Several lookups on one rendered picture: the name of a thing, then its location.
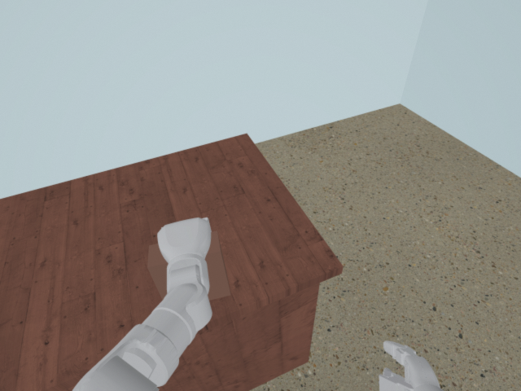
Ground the sponge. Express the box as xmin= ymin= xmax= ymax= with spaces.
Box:
xmin=147 ymin=231 xmax=230 ymax=300

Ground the table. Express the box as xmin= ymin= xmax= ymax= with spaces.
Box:
xmin=0 ymin=134 xmax=344 ymax=391

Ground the left robot hand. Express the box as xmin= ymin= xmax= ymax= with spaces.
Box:
xmin=157 ymin=217 xmax=212 ymax=263

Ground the right robot hand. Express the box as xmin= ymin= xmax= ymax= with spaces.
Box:
xmin=379 ymin=340 xmax=440 ymax=391

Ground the left robot upper arm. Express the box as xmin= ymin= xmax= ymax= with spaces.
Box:
xmin=82 ymin=355 xmax=159 ymax=391

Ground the robot left forearm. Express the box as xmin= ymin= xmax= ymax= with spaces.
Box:
xmin=72 ymin=254 xmax=212 ymax=391

